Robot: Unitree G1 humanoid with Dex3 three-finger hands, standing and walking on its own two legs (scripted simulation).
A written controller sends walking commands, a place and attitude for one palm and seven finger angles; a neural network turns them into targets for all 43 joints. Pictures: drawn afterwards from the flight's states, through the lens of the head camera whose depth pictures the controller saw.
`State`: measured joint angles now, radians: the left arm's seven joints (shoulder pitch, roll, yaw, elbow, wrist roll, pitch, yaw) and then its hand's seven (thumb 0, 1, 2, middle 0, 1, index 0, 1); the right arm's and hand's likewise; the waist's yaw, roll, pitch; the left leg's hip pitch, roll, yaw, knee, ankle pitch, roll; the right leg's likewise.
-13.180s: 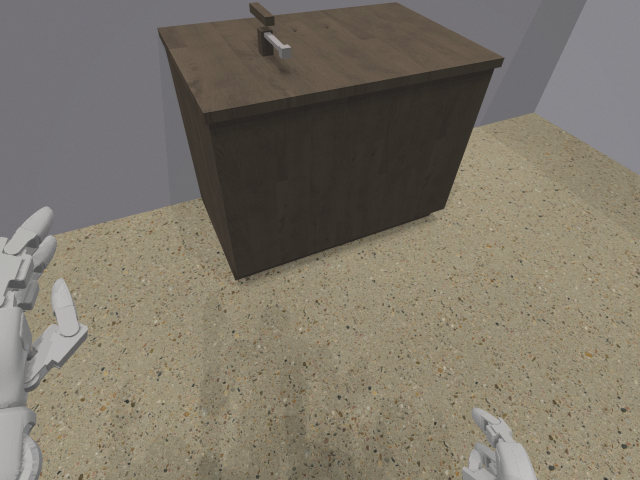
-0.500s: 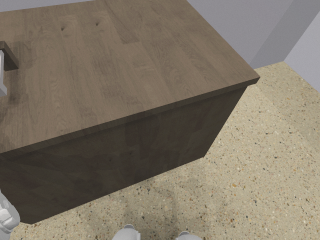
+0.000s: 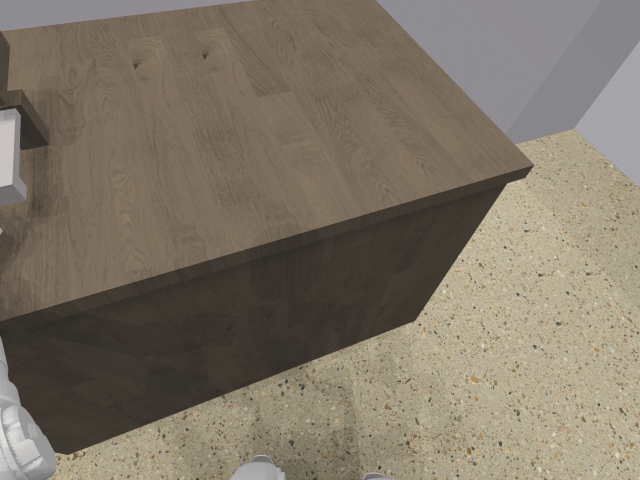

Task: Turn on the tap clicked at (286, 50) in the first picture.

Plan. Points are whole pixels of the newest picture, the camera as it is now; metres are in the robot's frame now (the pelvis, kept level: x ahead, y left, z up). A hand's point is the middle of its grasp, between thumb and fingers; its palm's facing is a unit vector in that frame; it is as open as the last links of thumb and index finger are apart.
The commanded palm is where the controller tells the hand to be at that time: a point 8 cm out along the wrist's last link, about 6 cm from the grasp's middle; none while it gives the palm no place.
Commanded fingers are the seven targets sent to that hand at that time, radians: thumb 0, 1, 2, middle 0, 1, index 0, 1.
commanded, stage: push the lever round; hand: left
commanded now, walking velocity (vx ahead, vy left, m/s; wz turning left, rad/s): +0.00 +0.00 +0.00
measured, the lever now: (6, 188) +0.42 +0.39 +0.10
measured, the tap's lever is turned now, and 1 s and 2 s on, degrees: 0 8 39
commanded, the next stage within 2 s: none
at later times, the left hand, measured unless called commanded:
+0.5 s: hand (14, 223) +0.38 +0.36 +0.09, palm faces +0.60 -0.79 -0.06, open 7.8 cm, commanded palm +0.33 +0.38 +0.09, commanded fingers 0.00 0.90 0.90 -0.15 -0.15 -0.15 -0.15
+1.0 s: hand (42, 218) +0.39 +0.34 +0.09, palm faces +0.66 -0.75 -0.05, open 7.7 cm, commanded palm +0.35 +0.35 +0.09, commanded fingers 0.00 0.90 0.90 -0.15 -0.15 -0.15 -0.15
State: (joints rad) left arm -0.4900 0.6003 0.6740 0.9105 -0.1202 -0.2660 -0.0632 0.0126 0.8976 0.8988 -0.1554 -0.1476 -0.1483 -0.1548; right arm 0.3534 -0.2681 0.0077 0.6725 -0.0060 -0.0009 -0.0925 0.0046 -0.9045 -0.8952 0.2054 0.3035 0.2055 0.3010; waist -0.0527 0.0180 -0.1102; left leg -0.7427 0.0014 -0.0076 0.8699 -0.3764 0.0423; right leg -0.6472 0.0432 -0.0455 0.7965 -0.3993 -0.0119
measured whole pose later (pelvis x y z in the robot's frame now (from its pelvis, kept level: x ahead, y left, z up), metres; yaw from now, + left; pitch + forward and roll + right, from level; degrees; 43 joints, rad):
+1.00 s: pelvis -0.01 -0.02 +0.00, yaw +1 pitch +13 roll -2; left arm -0.55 0.47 0.59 0.91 -0.07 -0.27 0.16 -0.01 0.91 0.93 -0.16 -0.15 -0.15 -0.15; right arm 0.33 -0.26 0.01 0.71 -0.02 -0.03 -0.08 0.01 -0.91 -0.90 0.20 0.30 0.20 0.30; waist -0.06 0.02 -0.11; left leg -0.72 0.00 -0.02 0.85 -0.35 0.02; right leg -0.63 0.05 -0.06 0.80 -0.39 -0.03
